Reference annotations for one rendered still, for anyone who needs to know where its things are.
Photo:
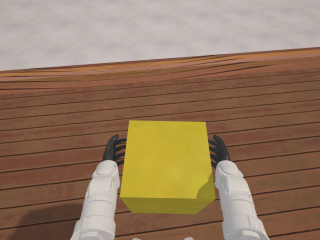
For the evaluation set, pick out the right robot forearm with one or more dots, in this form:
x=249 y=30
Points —
x=240 y=219

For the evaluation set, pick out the left robot hand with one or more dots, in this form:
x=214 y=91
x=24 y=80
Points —
x=111 y=150

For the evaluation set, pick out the right robot hand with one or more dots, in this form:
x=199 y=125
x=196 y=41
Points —
x=221 y=151

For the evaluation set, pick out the left robot forearm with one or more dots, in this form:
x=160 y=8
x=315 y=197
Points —
x=98 y=211

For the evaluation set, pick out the carton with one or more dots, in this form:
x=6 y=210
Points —
x=167 y=167

